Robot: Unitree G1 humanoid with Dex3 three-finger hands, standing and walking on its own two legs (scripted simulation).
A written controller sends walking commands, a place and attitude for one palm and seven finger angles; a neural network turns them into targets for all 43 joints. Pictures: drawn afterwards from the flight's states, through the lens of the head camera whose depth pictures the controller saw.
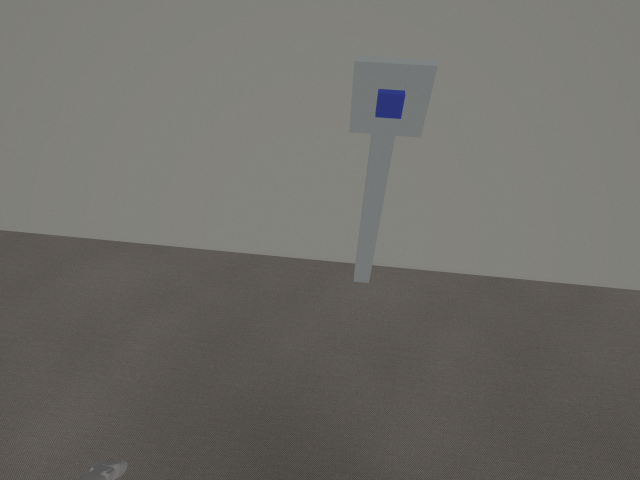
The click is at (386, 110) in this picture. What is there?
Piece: button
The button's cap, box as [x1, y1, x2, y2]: [375, 89, 404, 118]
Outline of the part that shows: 378,89 375,116 400,118 404,99 404,91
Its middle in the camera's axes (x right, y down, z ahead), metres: +0.16 -0.31 +0.90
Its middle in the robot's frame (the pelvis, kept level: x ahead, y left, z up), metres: +0.90 -0.11 +0.01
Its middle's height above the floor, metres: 0.78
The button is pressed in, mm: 0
